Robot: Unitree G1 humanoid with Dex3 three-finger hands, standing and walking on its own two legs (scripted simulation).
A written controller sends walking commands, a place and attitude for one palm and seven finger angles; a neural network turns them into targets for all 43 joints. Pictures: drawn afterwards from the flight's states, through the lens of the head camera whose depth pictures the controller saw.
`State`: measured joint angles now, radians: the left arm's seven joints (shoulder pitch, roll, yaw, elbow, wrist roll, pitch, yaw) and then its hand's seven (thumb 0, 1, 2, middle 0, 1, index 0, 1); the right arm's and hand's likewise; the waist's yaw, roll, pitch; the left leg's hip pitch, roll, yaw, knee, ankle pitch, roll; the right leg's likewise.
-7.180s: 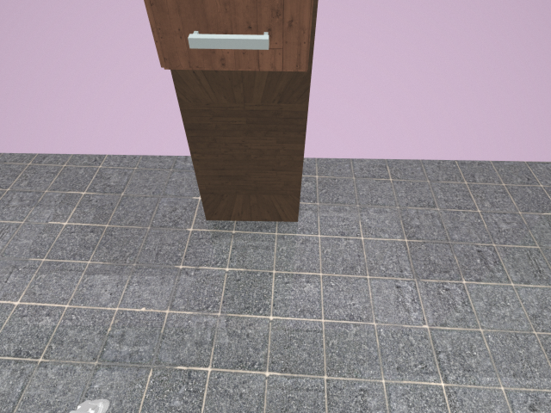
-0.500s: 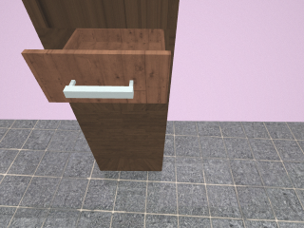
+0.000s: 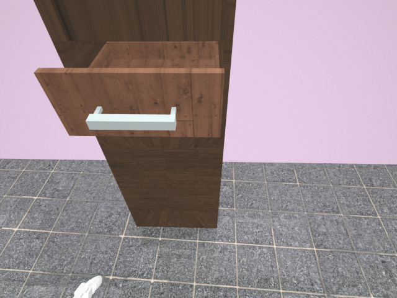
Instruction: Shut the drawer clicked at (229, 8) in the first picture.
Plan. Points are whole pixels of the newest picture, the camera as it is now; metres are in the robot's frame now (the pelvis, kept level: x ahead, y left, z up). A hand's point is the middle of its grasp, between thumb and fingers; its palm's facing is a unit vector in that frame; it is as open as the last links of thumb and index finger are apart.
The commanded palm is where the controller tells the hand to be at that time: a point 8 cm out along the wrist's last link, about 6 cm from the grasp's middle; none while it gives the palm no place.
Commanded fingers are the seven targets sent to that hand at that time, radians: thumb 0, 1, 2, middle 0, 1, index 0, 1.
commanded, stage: raise the hand and make a fist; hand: left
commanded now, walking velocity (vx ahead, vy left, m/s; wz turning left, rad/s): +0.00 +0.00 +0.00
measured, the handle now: (134, 116) +0.45 +0.17 +0.14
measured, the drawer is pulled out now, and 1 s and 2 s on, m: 0.14 0.14 0.14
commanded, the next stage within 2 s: bring the fist close to the handle in 1.76 s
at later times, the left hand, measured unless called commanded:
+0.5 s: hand (119, 253) +0.19 +0.15 +0.06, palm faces +0.04 -1.00 -0.05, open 4.8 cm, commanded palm +0.17 +0.20 +0.07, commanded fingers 0.00 0.90 0.90 -0.86 -1.01 -0.86 -1.01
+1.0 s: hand (118, 203) +0.23 +0.14 +0.16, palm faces +0.00 -1.00 -0.08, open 3.1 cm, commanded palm +0.20 +0.18 +0.17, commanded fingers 0.00 0.90 0.90 -1.36 -1.56 -1.36 -1.56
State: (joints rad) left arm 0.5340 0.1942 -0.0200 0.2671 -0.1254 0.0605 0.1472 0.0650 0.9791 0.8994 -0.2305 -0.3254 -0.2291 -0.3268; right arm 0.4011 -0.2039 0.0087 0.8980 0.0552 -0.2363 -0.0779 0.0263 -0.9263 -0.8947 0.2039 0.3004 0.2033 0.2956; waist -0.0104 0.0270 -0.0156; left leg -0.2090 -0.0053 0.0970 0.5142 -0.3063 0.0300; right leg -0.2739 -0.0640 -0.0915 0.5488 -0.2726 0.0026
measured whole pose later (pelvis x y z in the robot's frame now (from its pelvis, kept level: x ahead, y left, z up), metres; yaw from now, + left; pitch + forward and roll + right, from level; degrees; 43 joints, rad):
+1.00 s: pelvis +0.01 -0.01 -0.01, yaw +1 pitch -1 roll +0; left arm 0.29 0.21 0.07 -0.46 -0.22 0.09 -0.13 0.02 0.90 0.90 -1.18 -1.35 -1.17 -1.35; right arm 0.23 -0.26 0.04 0.57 0.06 -0.26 -0.05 0.02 -0.90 -0.90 0.20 0.30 0.20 0.30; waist 0.06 0.05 -0.05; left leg -0.22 0.02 0.06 0.59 -0.36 0.01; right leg -0.26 -0.04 -0.12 0.59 -0.31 -0.01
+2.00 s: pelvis -0.01 -0.02 +0.01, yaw +1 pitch -5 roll +0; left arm -0.22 0.25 0.19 -0.24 -0.27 0.52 -0.12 0.02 0.90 0.90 -1.41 -1.60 -1.40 -1.60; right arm 0.11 -0.25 0.10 0.64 0.08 -0.10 -0.06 0.02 -0.90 -0.90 0.20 0.30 0.20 0.30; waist 0.06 0.07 -0.02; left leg -0.09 0.02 0.06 0.44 -0.26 0.00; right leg -0.14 -0.03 -0.12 0.46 -0.24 -0.03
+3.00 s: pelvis +0.01 -0.01 +0.00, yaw -1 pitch +0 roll +0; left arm -0.34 0.19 0.13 0.29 -0.17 0.05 -0.06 0.03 0.90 0.91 -1.40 -1.60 -1.40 -1.60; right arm 0.24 -0.24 0.04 0.66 0.06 -0.10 -0.06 0.01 -0.90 -0.90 0.20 0.30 0.20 0.30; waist 0.01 0.04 -0.01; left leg -0.18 0.02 0.09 0.47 -0.29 0.01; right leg -0.24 -0.03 -0.09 0.48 -0.25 -0.02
